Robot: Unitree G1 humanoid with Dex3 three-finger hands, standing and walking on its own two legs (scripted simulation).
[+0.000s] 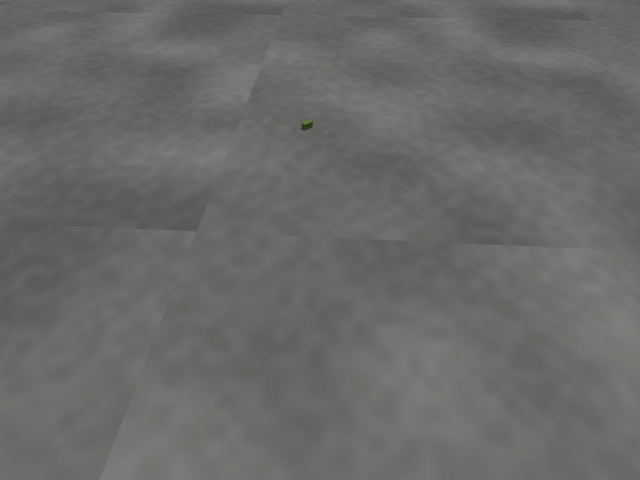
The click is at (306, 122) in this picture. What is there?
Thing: small brick
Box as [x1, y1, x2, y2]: [302, 120, 312, 128]
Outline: 312,122 310,120 302,122 302,127 306,128 312,126
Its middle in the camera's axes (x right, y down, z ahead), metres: -0.06 -0.69 +2.37
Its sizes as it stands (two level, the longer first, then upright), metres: 0.061 0.032 0.033
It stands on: the floor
